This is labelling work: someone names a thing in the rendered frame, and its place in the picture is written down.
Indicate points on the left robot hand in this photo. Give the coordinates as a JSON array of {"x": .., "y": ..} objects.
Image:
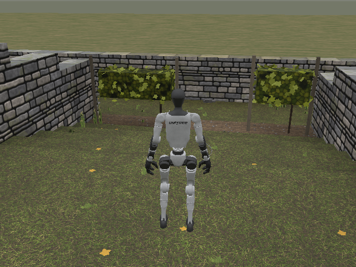
[{"x": 149, "y": 167}]

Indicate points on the humanoid robot head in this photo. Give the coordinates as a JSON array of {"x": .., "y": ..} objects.
[{"x": 178, "y": 96}]

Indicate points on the robot left upper arm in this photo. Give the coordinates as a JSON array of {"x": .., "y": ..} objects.
[{"x": 158, "y": 127}]

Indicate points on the robot right upper arm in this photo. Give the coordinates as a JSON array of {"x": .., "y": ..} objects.
[{"x": 197, "y": 126}]

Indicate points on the right robot forearm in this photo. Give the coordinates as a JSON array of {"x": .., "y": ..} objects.
[{"x": 203, "y": 150}]

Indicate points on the robot left foot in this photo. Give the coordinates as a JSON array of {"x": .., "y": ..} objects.
[{"x": 163, "y": 224}]

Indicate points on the right robot hand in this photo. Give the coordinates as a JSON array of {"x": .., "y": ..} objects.
[{"x": 207, "y": 167}]

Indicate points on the left robot forearm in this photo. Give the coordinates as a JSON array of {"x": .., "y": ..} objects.
[{"x": 152, "y": 150}]

